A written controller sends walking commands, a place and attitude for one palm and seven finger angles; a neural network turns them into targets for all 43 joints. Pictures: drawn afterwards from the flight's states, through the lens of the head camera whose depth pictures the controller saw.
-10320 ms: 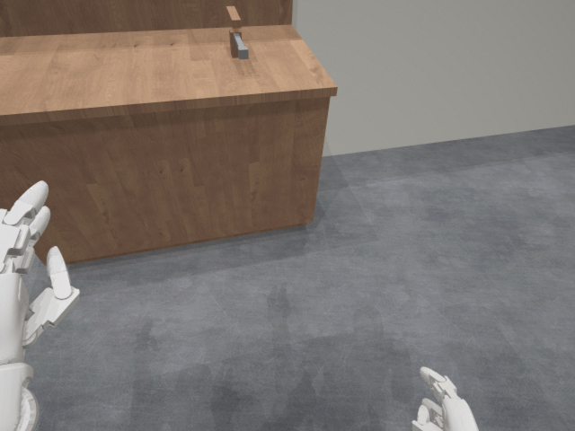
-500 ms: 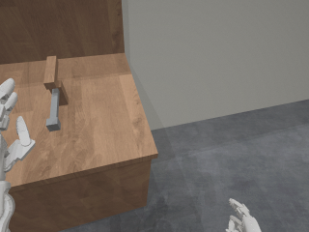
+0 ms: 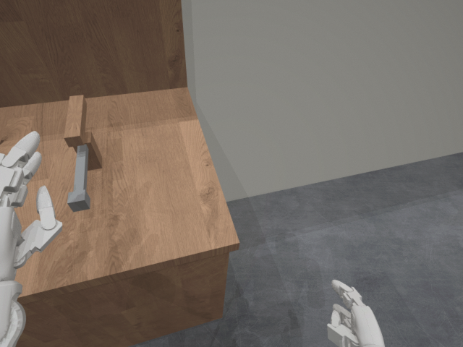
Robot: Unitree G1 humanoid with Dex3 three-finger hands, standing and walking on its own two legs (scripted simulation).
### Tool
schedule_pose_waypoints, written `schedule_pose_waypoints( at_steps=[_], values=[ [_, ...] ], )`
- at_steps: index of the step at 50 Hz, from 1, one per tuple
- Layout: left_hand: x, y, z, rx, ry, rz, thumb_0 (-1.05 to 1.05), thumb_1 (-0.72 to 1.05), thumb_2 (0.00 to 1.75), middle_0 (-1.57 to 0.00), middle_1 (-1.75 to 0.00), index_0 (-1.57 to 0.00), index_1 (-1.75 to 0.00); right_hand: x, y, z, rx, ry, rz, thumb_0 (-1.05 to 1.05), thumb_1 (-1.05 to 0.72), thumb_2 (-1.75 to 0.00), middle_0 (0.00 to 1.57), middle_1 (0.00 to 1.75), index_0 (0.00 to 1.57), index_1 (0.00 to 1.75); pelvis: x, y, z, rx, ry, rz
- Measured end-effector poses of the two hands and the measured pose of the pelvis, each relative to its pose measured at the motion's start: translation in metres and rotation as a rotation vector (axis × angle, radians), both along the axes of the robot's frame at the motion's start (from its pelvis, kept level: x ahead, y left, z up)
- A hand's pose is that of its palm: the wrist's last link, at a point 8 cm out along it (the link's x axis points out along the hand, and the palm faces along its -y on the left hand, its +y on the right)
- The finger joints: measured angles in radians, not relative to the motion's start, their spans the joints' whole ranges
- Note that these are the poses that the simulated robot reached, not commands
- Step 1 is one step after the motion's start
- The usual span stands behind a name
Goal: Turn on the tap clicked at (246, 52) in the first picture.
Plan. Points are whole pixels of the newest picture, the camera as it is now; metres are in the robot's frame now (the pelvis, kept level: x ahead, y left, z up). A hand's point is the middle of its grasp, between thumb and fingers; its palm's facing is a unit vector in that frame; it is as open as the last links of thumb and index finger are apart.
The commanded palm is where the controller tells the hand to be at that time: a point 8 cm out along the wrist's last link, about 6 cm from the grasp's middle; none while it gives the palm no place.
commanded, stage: look again from close up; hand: left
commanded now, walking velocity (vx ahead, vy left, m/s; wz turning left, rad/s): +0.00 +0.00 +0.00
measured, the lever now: (79, 200) +0.33 +0.32 +0.04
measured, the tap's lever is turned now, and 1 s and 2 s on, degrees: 0 0 0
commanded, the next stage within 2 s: come to a stop and stand still in 0.26 s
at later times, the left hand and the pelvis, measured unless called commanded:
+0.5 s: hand (68, 231) +0.21 +0.24 +0.15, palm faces +0.39 -0.85 -0.36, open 7.4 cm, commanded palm +0.15 +0.27 +0.18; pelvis +0.00 -0.01 +0.00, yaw +0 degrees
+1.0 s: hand (62, 226) +0.22 +0.25 +0.14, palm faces +0.37 -0.83 -0.41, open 7.4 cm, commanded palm +0.16 +0.27 +0.18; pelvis +0.00 -0.01 +0.00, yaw +0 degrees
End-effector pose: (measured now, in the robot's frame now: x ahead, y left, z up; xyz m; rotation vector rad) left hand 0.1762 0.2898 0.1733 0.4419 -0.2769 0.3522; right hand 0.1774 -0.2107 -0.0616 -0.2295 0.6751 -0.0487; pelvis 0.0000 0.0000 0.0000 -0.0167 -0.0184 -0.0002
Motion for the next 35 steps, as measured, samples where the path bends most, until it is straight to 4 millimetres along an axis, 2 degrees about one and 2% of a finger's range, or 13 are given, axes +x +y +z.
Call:
schedule_pose_waypoints(
  at_steps=[6, 17, 24, 28, 29, 31, 33, 35],
  values=[
    [-0.002, -0.002, -0.005, -0.023, 0.024, 0.016, 0.02, 0.89, 0.89, -0.21, -0.30, -0.21, -0.30, -0.009, -0.006, -0.001, -0.001, 0.007, -0.016, 0.02, -0.90, -0.90, 0.20, 0.30, 0.20, 0.30, -0.004, -0.003, 0.001, 0.002, -0.008, -0.001],
    [-0.007, -0.011, 0.001, 0.005, 0.019, 0.009, 0.02, 0.89, 0.89, -0.21, -0.30, -0.21, -0.30, -0.025, -0.022, -0.005, -0.010, 0.034, -0.050, 0.02, -0.90, -0.90, 0.20, 0.30, 0.20, 0.30, -0.007, -0.010, 0.002, 0.000, -0.004, 0.001],
    [-0.003, -0.011, -0.009, -0.025, 0.051, 0.026, 0.02, 0.89, 0.89, -0.21, -0.30, -0.21, -0.30, -0.027, -0.029, -0.007, -0.022, 0.046, -0.062, 0.02, -0.90, -0.90, 0.20, 0.30, 0.20, 0.30, -0.005, -0.011, 0.002, -0.002, -0.001, 0.003],
    [0.000, -0.014, -0.008, -0.025, 0.047, 0.013, 0.02, 0.89, 0.89, -0.21, -0.30, -0.21, -0.30, -0.023, -0.029, -0.006, -0.024, 0.041, -0.065, 0.02, -0.90, -0.90, 0.20, 0.30, 0.20, 0.30, -0.003, -0.010, 0.002, -0.001, -0.003, 0.004],
    [0.003, -0.010, 0.000, 0.044, 0.036, 0.009, 0.02, 0.89, 0.89, -0.21, -0.30, -0.21, -0.30, -0.022, -0.028, -0.006, -0.039, 0.040, -0.043, 0.02, -0.91, -0.90, 0.20, 0.30, 0.20, 0.30, -0.004, -0.011, 0.001, -0.005, 0.002, 0.010],
    [0.015, 0.010, 0.025, 0.160, -0.063, 0.028, 0.02, 0.88, 0.89, -0.22, -0.30, -0.22, -0.30, -0.022, -0.025, -0.010, -0.048, 0.066, 0.001, 0.02, -0.91, -0.90, 0.20, 0.30, 0.20, 0.30, -0.011, -0.015, -0.001, -0.002, 0.007, 0.020],
    [0.023, 0.027, 0.044, 0.180, -0.153, 0.069, 0.02, 0.88, 0.89, -0.22, -0.30, -0.22, -0.30, -0.022, -0.022, -0.012, -0.036, 0.086, 0.021, 0.02, -0.91, -0.90, 0.20, 0.30, 0.20, 0.30, -0.016, -0.017, -0.001, 0.003, 0.011, 0.010],
    [0.027, 0.029, 0.048, 0.151, -0.179, 0.073, 0.02, 0.89, 0.89, -0.21, -0.30, -0.21, -0.30, -0.022, -0.021, -0.012, -0.002, 0.072, 0.007, 0.02, -0.91, -0.90, 0.20, 0.30, 0.20, 0.30, -0.016, -0.014, -0.001, 0.003, 0.018, -0.006]
  ],
)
